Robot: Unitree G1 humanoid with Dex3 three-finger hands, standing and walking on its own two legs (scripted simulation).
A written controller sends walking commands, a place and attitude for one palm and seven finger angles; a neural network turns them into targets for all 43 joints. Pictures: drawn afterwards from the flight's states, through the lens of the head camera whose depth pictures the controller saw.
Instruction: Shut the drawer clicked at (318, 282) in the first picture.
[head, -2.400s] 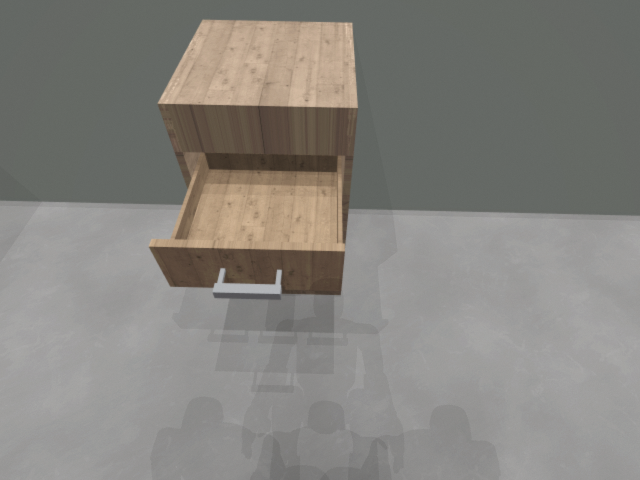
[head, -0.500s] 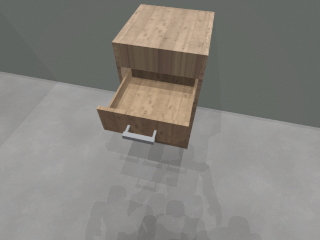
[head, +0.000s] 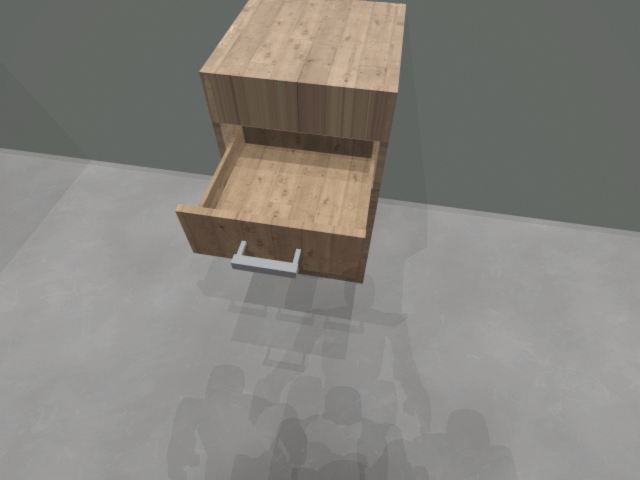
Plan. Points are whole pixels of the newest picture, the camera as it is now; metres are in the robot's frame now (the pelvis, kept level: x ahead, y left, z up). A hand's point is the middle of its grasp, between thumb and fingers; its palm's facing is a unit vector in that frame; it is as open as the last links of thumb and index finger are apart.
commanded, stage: turn to face it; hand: left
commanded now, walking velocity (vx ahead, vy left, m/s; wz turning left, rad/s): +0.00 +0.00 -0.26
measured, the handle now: (267, 257) +0.54 +0.15 -0.20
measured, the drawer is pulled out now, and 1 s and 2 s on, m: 0.29 0.29 0.29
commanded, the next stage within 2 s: take the last steps up to it in 0.08 s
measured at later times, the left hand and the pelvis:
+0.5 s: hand out of the picture +0.11 +0.17 -0.16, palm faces -0.05 -0.98 -0.21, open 7.4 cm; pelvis +0.03 -0.02 +0.00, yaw -4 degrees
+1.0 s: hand (254, 458) +0.17 +0.11 -0.19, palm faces -0.01 -0.99 -0.16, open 7.4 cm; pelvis +0.17 -0.05 -0.01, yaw -6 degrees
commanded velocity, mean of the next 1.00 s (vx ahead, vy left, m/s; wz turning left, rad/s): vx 0.11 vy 0.00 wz -0.09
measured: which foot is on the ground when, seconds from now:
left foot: down 0.00-0.54, up 0.56-0.84, down 0.86-1.00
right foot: down 0.00-0.86, up 0.88-1.00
